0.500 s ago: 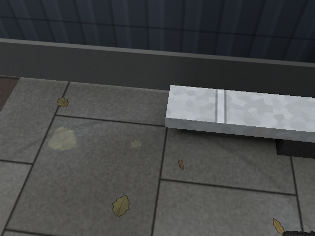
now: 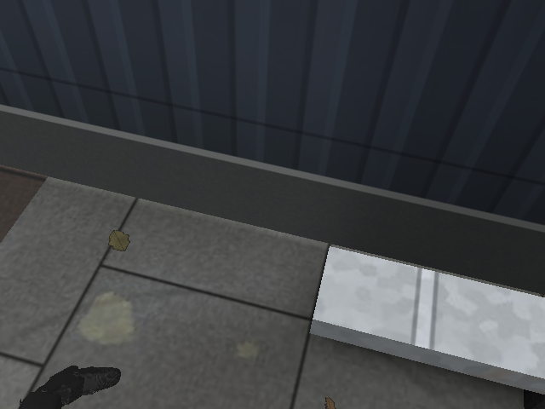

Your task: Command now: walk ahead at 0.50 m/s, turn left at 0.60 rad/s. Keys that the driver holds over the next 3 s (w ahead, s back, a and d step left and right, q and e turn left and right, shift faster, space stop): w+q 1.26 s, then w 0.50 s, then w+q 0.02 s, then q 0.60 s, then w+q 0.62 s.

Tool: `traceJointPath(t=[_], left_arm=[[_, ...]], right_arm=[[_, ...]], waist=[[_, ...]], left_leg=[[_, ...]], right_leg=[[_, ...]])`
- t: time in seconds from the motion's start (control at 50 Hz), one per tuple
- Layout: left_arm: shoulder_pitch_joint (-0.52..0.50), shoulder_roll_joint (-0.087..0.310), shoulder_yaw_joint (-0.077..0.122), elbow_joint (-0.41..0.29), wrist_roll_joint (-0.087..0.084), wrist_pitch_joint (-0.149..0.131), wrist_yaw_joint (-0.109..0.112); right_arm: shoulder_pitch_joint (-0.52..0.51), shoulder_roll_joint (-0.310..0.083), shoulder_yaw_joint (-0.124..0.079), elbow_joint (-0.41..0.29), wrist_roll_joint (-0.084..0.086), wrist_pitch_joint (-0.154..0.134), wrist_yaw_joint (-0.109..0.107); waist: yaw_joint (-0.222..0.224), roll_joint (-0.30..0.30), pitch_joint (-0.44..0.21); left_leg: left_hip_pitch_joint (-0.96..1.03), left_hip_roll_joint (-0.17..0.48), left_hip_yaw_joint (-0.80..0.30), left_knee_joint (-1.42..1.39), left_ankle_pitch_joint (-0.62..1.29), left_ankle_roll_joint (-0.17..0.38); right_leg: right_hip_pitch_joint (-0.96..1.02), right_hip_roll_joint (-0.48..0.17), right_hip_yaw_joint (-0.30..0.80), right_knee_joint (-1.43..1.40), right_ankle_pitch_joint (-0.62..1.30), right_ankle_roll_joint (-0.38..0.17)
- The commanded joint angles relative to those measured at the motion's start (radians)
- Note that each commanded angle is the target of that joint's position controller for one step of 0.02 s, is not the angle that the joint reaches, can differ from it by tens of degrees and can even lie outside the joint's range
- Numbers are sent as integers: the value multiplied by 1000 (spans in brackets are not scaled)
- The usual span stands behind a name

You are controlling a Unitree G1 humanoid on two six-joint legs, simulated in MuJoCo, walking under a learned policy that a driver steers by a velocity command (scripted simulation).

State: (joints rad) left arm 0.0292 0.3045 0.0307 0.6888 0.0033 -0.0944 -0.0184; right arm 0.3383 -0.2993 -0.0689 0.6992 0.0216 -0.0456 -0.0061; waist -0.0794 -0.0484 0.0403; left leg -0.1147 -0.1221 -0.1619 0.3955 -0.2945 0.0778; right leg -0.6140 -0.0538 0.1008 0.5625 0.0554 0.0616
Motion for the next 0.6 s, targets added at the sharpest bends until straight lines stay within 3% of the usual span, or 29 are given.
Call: traceJointPath(t=[0.02, 0.06, 0.08, 0.1, 0.12, 0.14, 0.16, 0.18, 0.2, 0.22, 0.28, 0.34, 0.38, 0.42, 0.44, 0.5, 0.52, 0.56, 0.58, 0.6], left_arm=[[-58, 119, 38, -79, -10, -26, -8], [36, 146, 56, -55, -16, -37, -2], [139, 179, 72, -36, -5, -45, 8], [293, 238, 83, -29, 15, -47, 18], [350, 304, 100, 13, 27, -34, 11], [308, 194, 77, -11, -1, -27, 8], [270, 139, 61, -23, -1, -20, 14], [235, 127, 54, -26, 21, -10, 14], [214, 116, 50, -16, 25, -6, 15], [206, 108, 47, -10, 25, -8, 17], [235, 119, 51, 29, 7, -7, 25], [258, 132, 56, 55, 1, -13, 22], [263, 138, 52, 67, 2, -7, 21], [280, 152, 50, 78, 4, -3, 27], [297, 177, 57, 82, 12, 5, 32], [351, 208, 65, 105, 1, 23, 43], [351, 212, 67, 104, 1, 33, 49], [350, 232, 76, 101, -1, 40, 58], [351, 251, 83, 96, -1, 46, 63], [340, 241, 80, 86, 1, 50, 75]], right_arm=[[12, -152, -44, -42, 4, -2, -9], [-5, -145, -42, -46, 0, 8, -11], [-3, -104, -27, -51, -5, 7, -8], [-2, -40, 0, -79, -32, 3, -6], [116, -7, 11, -115, 4, -6, -6], [99, -121, -10, -81, 15, -4, -12], [-9, -171, -25, -95, 6, 2, -15], [-64, -177, -27, -101, -14, 11, -19], [-92, -162, -28, -116, -25, 12, -16], [-82, -139, -27, -122, -16, 16, -9], [-117, -66, -1, -151, 1, 17, 11], [-144, -60, 9, -174, -13, 23, 18], [-202, -60, 14, -190, -15, 16, 26], [-268, -49, 21, -205, -12, 5, 42], [-330, -45, 23, -220, -9, -10, 51], [-381, -44, 26, -231, -3, -34, 86], [-377, -51, 25, -229, -1, -37, 95], [-339, -87, 10, -230, -12, -36, 98], [-256, -122, -7, -211, -17, -35, 97], [-119, -161, -30, -167, -18, -38, 92]], waist=[[25, 152, -29], [79, 189, -47], [128, 173, -120], [184, 53, -274], [111, -307, -350], [131, -174, -267], [157, -108, -150], [151, -11, -93], [132, -6, -52], [112, -37, -48], [113, -35, -20], [112, -23, -23], [127, -17, -7], [151, -23, 8], [166, -17, 40], [169, -35, 51], [157, -44, 57], [103, -74, -10], [52, -78, -68], [-30, -59, -155]], left_leg=[[-53, 248, -238, -28, 146, 130], [-42, 237, -270, 53, 189, 101], [-81, 183, -232, 187, 225, 65], [-207, 111, -139, 483, 79, 21], [-569, -4, -34, 782, -312, -43], [-679, 81, -54, 892, -268, -63], [-694, 120, -21, 897, -180, -67], [-648, 153, 12, 882, -120, -76], [-627, 182, 14, 834, -77, -77], [-577, 208, 20, 803, -50, -74], [-620, 226, 46, 782, -12, -73], [-669, 232, 55, 710, 74, -88], [-664, 220, 75, 595, 185, -84], [-617, 204, 113, 460, 284, -76], [-593, 187, 145, 377, 316, -73], [-565, 176, 172, 256, 309, -51], [-563, 172, 175, 227, 276, -38], [-441, 112, 217, 206, 174, -3], [-329, 72, 235, 197, 128, 25], [-111, 30, 242, 132, 194, 61]], right_leg=[[143, 41, -13, -52, -61, -25], [263, 49, -39, -98, -164, -60], [439, 8, -18, -108, -170, -97], [705, -177, 168, -107, -254, -162], [958, -376, 684, -250, -517, -324], [914, -377, 708, -297, -699, -299], [805, -337, 532, -307, -633, -259], [694, -289, 387, -310, -462, -234], [621, -251, 290, -322, -341, -232], [572, -221, 211, -339, -270, -220], [547, -216, 89, -392, -170, -228], [564, -230, -9, -403, -56, -241], [563, -206, -89, -408, 4, -222], [563, -183, -156, -414, 3, -195], [551, -171, -182, -422, -8, -181], [641, -210, -211, -410, 28, -161], [674, -221, -226, -382, 108, -149], [701, -223, -264, -234, 452, -128], [694, -222, -279, -97, 604, -123], [614, -199, -302, 103, 637, -105]])
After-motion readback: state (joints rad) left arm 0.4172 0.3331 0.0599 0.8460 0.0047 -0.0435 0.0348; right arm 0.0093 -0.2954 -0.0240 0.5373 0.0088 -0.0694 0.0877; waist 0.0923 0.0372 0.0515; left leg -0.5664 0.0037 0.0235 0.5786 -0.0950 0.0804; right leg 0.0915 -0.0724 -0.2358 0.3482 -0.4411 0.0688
